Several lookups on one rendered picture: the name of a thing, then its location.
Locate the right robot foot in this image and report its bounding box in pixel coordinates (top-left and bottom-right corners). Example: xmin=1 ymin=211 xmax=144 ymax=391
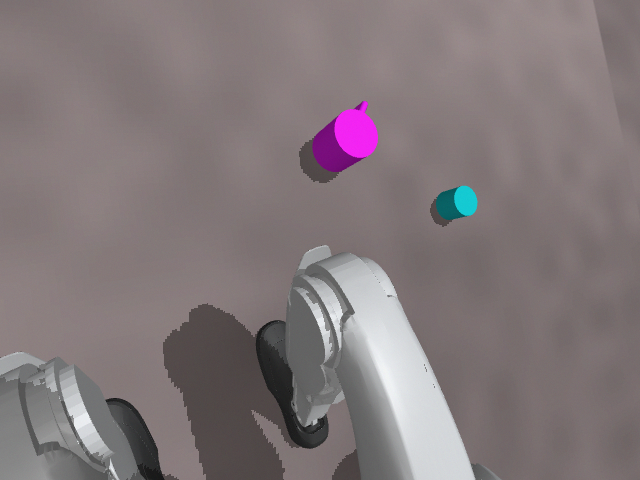
xmin=256 ymin=320 xmax=329 ymax=449

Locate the left robot foot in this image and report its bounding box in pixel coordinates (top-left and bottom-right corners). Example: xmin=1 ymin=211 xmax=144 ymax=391
xmin=106 ymin=398 xmax=164 ymax=480

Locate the right robot hand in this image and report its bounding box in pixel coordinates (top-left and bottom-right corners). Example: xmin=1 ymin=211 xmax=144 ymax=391
xmin=471 ymin=463 xmax=501 ymax=480

